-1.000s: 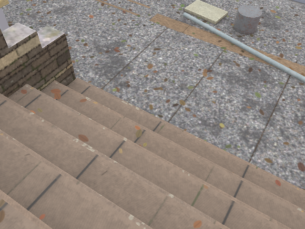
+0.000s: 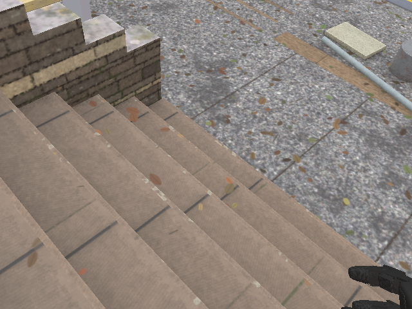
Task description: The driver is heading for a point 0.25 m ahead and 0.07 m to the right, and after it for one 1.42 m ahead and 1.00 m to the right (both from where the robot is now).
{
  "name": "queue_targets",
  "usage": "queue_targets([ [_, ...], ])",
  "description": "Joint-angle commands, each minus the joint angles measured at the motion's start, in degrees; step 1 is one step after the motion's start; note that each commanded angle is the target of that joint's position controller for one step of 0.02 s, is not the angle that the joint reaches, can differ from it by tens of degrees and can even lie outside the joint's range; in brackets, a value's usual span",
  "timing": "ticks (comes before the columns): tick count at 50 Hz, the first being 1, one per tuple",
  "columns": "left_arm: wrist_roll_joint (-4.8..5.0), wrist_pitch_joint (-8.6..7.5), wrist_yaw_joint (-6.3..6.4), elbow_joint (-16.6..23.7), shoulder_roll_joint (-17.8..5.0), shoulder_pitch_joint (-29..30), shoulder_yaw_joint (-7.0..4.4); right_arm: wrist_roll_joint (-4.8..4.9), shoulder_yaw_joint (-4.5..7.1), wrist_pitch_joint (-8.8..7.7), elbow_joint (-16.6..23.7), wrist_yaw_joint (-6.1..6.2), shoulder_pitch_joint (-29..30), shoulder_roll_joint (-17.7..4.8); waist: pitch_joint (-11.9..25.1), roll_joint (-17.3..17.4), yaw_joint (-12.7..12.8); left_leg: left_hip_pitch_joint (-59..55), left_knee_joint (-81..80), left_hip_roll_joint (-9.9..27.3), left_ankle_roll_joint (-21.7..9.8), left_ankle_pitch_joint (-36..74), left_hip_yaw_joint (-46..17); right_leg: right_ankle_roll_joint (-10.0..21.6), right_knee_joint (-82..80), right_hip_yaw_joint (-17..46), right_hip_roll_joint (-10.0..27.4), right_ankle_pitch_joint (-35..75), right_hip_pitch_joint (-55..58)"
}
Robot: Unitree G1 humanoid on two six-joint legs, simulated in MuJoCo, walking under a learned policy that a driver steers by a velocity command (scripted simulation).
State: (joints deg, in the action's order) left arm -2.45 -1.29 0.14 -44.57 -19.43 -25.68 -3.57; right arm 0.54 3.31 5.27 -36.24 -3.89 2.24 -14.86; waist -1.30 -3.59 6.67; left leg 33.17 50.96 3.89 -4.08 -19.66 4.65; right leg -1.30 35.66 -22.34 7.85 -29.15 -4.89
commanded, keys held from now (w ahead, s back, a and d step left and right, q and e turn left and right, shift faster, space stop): w+e+shift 1.00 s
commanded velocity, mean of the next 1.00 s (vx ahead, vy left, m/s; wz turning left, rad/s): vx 0.93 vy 0.00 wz -0.59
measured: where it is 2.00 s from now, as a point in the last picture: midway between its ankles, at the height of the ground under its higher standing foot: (273, 251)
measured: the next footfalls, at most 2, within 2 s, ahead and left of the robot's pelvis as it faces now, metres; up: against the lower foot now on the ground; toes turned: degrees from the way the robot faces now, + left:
left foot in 0.06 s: +0.13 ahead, +0.12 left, +0.00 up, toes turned +7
right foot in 0.58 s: +0.41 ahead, +0.04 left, -0.17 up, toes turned -19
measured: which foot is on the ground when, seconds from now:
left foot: up 0.00-0.04, down 0.06-0.58, up 0.60-1.00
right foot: down 0.00-0.06, up 0.08-0.56, down 0.58-1.00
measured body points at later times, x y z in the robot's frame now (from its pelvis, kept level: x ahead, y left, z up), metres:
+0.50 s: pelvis +0.27 +0.09 -0.08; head +0.27 +0.09 +0.37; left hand +0.40 +0.34 -0.20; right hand +0.20 -0.17 -0.22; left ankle +0.10 +0.12 -0.71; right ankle +0.38 +0.00 -0.78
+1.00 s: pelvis +0.64 +0.09 -0.27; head +0.62 +0.10 +0.18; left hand +0.79 +0.31 -0.40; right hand +0.67 -0.23 -0.35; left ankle +0.86 +0.14 -0.99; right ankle +0.38 +0.06 -0.88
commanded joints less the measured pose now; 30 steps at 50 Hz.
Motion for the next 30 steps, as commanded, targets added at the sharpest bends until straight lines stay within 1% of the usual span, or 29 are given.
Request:
queue_targets([
  [1,0.64,-0.21,0.18,1.44,-8.59,-0.1,-1.7,-0.63,-0.26,-1.91,2.1,0.3,2.76,-2.18,-2.07,1.68,-3.42,-8.25,-6.51,-5.54,-2.54,-3.63,5.29,7.75,-10.92,11.72,14.52,33.11,-1.04],
  [2,1.38,0.09,0.38,1.02,-8.96,2.26,-1.46,-1.13,-0.02,-2.53,-1.97,0.87,-7.33,-2.13,1.33,2.76,-9.02,-21.92,-11.26,-8.55,-3.48,-0.9,5.67,7.29,-1.12,7.16,12.01,44.57,-4.95],
  [3,1.4,0.35,0.46,1.09,-7.78,3.44,-0.83,-1.45,1.3,-3.27,-7.78,1.86,-21.42,-4.96,6.9,6.75,-15.52,-41.83,-14.64,-9.47,-4.85,-1.34,0.91,5.86,15.94,5.42,8.71,47.49,-16.0],
  [4,0.75,0.32,-0.9,4.07,0.54,3.66,1.41,-1.18,1.77,-4.18,-8.88,3.03,-25.25,-10.78,10.59,24.47,-14.95,-56.37,-22.77,8.34,-9.32,-15.05,-26.61,2.57,38.21,8.32,-0.64,-6.31,-40.36],
  [5,0.51,0.04,-0.56,7.56,-2.29,12.3,0.56,0.67,1.96,-4.49,-8.25,3.44,-25.16,-14.18,8.43,15.35,-17.74,-48.13,-31.06,13.03,-9.93,-9.45,-39.21,2.68,40.05,25.47,-8.41,-2.47,-46.76],
  [6,1.71,-0.4,-0.78,7.61,-3.14,12.59,0.14,-0.85,1.34,-4.46,-10.17,4.02,-23.78,-12.36,3.68,9.76,-15.92,-44.98,-29.69,15.04,-9.79,-4.62,-31.41,3.98,39.38,30.25,-8.73,2.04,-49.05],
  [7,1.52,-0.59,-0.97,5.03,-2.49,7.22,0.31,-1.74,0.77,-4.95,-11.23,4.19,-20.8,-10.36,1.84,7.96,-11.27,-38.07,-28.54,14.32,-8.28,-2.57,-25.74,5.01,37.6,30.32,-6.81,4.14,-44.79],
  [8,1.04,-0.25,-0.91,2.92,-2.7,3.65,-0.03,-1.9,0.32,-6.07,-10.05,3.98,-15.08,-8.26,0.6,7.16,-7.42,-32.1,-29.25,11.76,-5.82,-0.58,-21.42,5.27,33.98,31.37,-5.1,8.35,-39.43],
  [9,0.84,0.78,-0.96,0.51,-2.8,0.19,-0.25,-2.15,0.06,-7.17,-9.23,3.88,-11.39,-7.0,0.54,8.77,-5.48,-27.04,-29.83,9.53,-3.78,4.95,-17.45,4.62,34.2,30.18,-5.48,12.8,-34.27],
  [10,0.45,1.95,-1.09,-1.45,-2.66,-3.17,-0.58,-2.4,0.06,-8.14,-9.53,3.75,-10.01,-5.93,1.64,9.66,-4.06,-24.94,-29.44,9.69,-2.42,10.93,-15.77,5.03,35.53,30.91,-5.54,16.05,-31.26],
  [11,1.6,2.67,-1.51,-2.24,-3.9,-3.78,-1.57,-2.34,-0.09,-9.33,-10.45,3.21,-12.01,-5.61,0.64,6.24,-3.1,-22.19,-30.43,7.84,-0.5,10.63,-12.75,5.2,32.58,32.14,-5.86,22.67,-30.0],
  [12,1.46,3.01,-1.93,-3.04,-3.25,-2.88,-2.14,-1.51,0.12,-10.62,-12.24,3.33,-11.53,-5.01,-1.88,4.8,-1.69,-20.86,-29.49,7.17,2.44,10.03,-10.31,5.11,27.93,34.7,-4.85,29.26,-30.42],
  [13,1.9,3.16,-3.01,-2.66,-0.93,-1.72,-1.9,-0.75,0.28,-11.35,-13.02,3.45,-12.77,-5.17,-3.77,4.91,-0.93,-16.08,-28.12,5.31,3.14,7.29,-5.92,4.35,22.51,32.42,-5.52,38.25,-28.81],
  [14,1.25,3.27,-3.51,-2.19,0.99,1.3,-1.44,-0.34,0.22,-11.91,-14.89,3.84,-13.62,-4.29,-4.08,6.49,-1.17,-13.99,-26.07,4.86,3.23,3.87,-3.88,3.59,18.54,31.7,-5.76,45.51,-28.22],
  [15,1.47,3.33,-3.64,-1.1,1.47,4.89,-1.19,-0.4,-0.16,-11.97,-14.73,4.26,-13.82,-3.37,-3.85,6.63,-2.13,-10.7,-24.3,3.09,3.69,1.61,-0.56,3.01,14.47,28.86,-7.16,51.01,-24.84],
  [16,1.29,3.2,-3.83,-0.66,2.32,7.54,-0.92,-0.68,-0.36,-12.11,-15.15,4.69,-15.66,-3.24,-3.94,6.54,-3.26,-9.43,-22.79,3.78,3.42,1.5,-0.14,3.0,12.96,27.37,-8.28,55.01,-23.95],
  [17,1.11,3.3,-3.89,-0.44,2.5,9.04,-0.85,-0.82,-0.4,-12.32,-15.3,5.05,-18.02,-3.39,-3.74,6.79,-4.31,-9.82,-21.39,4.71,3.4,2.82,-0.25,3.34,12.54,26.48,-8.97,57.14,-23.77],
  [18,0.65,3.08,-3.9,-0.16,1.74,11.0,-1.01,-1.05,-0.51,-12.22,-15.59,5.18,-19.21,-3.54,-4.19,6.1,-4.96,-10.55,-18.89,5.26,3.1,4.33,1.1,4.47,11.25,24.97,-8.88,59.12,-24.45],
  [19,0.37,2.67,-4.03,-0.14,2.06,12.17,-0.88,-1.58,-0.6,-12.02,-16.02,5.19,-21.2,-3.69,-4.1,5.96,-5.7,-10.97,-16.84,6.08,2.84,6.69,1.17,5.56,11.15,23.83,-9.21,59.73,-23.76],
  [21,-0.36,2.4,-3.88,0.4,2.41,15.59,-0.64,-1.9,-0.89,-11.81,-17.44,5.66,-26.23,-3.53,-6.31,5.55,-7.86,-16.16,-11.18,7.95,2.52,12.23,1.01,7.47,9.95,21.83,-9.2,57.73,-27.92],
  [22,-0.65,2.4,-4.36,0.29,2.78,17.39,-0.19,-2.44,-0.91,-11.47,-18.05,6.27,-28.24,-3.35,-7.86,4.42,-8.74,-17.23,-7.82,7.78,2.59,13.4,2.76,8.27,5.77,19.41,-9.36,56.48,-27.8],
  [23,-0.54,2.33,-4.46,0.88,2.98,19.4,0.07,-2.59,-0.91,-11.16,-18.35,6.91,-30.01,-3.88,-9.26,4.43,-9.97,-19.04,-5.39,8.29,2.59,17.13,2.93,8.5,3.59,16.65,-9.87,53.43,-27.84],
  [24,-0.41,2.31,-4.32,0.99,3.27,20.4,0.32,-2.29,-0.92,-10.68,-19.0,7.36,-31.56,-4.54,-10.28,5.09,-10.62,-21.59,-2.07,9.22,2.45,22.84,2.5,8.75,2.36,14.96,-10.08,49.4,-28.67],
  [25,-0.09,2.72,-3.89,0.54,3.39,20.05,0.51,-1.92,-0.83,-9.88,-19.42,8.04,-31.27,-5.46,-10.66,5.84,-10.54,-23.99,1.84,10.1,2.73,35.21,3.42,9.0,-0.32,12.89,-10.37,44.66,-28.05],
  [26,0.83,2.93,-3.25,-0.7,2.68,15.42,0.44,-2.4,-0.37,-9.13,-19.27,8.65,-30.04,-7.86,-7.61,7.18,-7.95,-25.45,8.23,11.86,1.34,44.94,3.52,10.08,-3.1,11.2,-9.89,37.67,-23.13],
  [27,0.99,3.07,-2.88,-2.77,0.2,11.2,-0.52,-1.88,-0.21,-8.58,-19.22,8.82,-31.09,-8.37,-2.95,5.51,-6.59,-26.36,16.42,11.58,0.96,59.02,4.89,10.85,-3.23,9.23,-12.58,31.62,-14.72],
  [28,0.78,2.66,-2.99,-5.21,-2.82,2.73,-1.52,-2.15,-0.25,-8.13,-18.43,9.18,-28.73,-8.69,-0.56,5.72,-2.03,-20.26,30.92,12.5,1.14,64.03,3.98,13.21,-4.07,9.66,-12.69,27.55,-5.1],
  [29,1.53,2.43,-2.83,-8.97,-5.77,-9.16,-3.18,-2.31,0.33,-7.45,-17.57,9.24,-21.11,-8.05,2.59,-1.38,7.16,-7.15,63.84,5.99,2.45,37.59,6.59,20.71,-8.84,18.64,-7.72,32.83,9.29],
  [30,4.56,2.64,-2.42,-10.07,-5.5,-10.49,-2.85,-2.72,-1.48,-7.08,-14.32,7.91,-8.88,-0.58,-3.4,-12.28,10.96,16.86,86.87,-5.35,0.77,-20.03,8.4,23.63,-5.28,23.58,-5.52,46.56,15.21],
])
Velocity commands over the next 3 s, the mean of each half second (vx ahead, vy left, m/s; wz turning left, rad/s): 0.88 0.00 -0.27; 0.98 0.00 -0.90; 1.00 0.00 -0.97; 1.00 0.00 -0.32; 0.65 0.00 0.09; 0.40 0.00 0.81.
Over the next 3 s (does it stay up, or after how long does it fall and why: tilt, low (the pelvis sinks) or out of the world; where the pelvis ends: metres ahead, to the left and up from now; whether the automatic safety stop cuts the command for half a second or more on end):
stays up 1.37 -0.92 -1.02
